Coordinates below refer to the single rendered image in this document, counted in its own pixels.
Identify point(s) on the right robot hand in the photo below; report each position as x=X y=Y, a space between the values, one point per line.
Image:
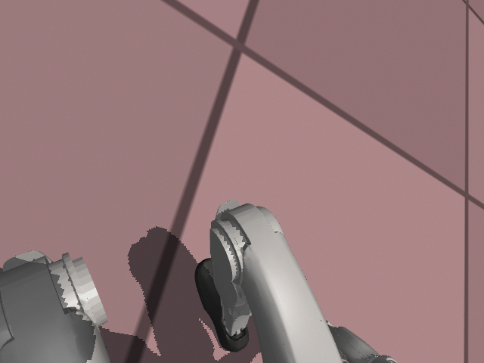
x=351 y=347

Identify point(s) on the right robot foot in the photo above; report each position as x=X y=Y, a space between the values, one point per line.
x=212 y=305

